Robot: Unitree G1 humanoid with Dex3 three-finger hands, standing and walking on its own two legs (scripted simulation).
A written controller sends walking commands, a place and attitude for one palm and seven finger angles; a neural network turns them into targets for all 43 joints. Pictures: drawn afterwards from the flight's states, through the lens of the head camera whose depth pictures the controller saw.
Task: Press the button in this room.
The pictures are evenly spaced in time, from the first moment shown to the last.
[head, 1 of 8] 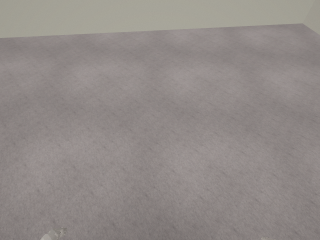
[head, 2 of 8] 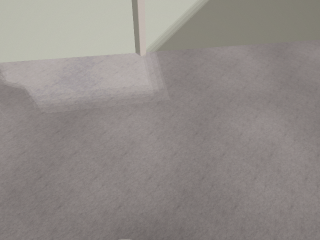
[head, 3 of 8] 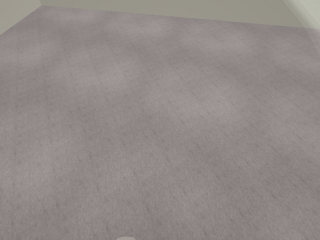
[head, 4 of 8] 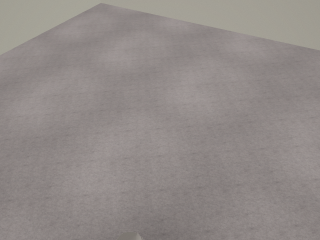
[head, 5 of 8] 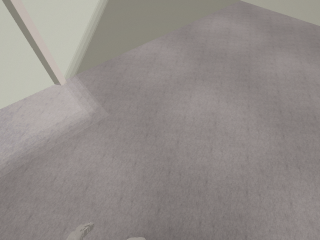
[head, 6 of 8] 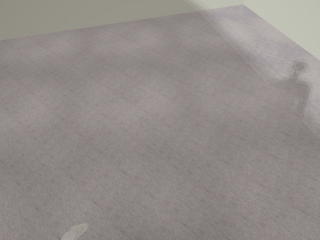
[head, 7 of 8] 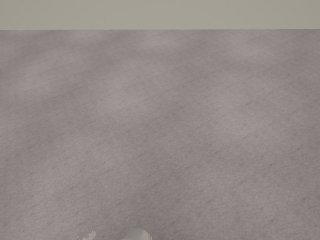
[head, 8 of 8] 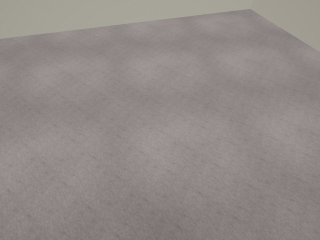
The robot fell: no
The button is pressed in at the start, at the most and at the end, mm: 0 0 0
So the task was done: no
